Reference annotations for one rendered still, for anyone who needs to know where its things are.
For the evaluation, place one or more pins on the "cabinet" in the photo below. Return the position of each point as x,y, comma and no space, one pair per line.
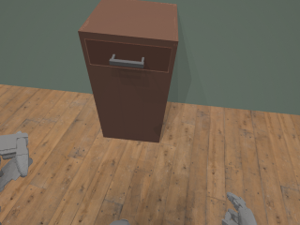
131,102

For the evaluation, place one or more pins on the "drawer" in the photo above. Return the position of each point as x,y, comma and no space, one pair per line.
155,57

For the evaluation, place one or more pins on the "handle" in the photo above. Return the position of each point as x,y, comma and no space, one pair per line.
126,63

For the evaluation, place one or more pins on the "right robot hand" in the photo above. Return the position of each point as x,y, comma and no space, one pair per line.
244,215

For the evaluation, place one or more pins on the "left robot hand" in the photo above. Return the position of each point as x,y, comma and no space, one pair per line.
14,147

